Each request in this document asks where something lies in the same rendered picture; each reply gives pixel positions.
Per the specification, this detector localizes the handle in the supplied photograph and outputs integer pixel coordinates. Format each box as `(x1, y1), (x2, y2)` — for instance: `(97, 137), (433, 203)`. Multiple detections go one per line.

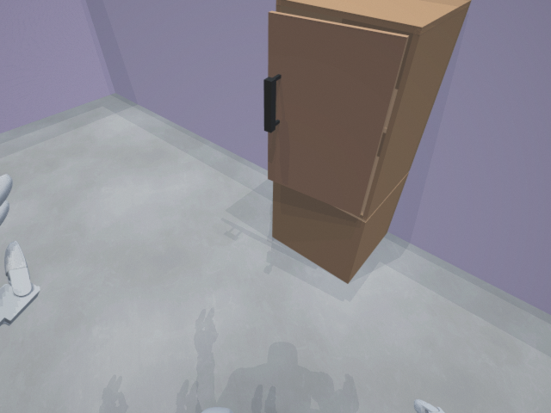
(263, 74), (281, 133)

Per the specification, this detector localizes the left robot hand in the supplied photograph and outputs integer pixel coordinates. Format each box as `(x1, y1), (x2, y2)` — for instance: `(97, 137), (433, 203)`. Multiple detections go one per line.
(0, 174), (40, 326)

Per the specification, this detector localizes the cupboard door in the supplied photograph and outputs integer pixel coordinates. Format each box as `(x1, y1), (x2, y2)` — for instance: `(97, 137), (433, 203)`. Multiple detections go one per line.
(268, 11), (409, 217)

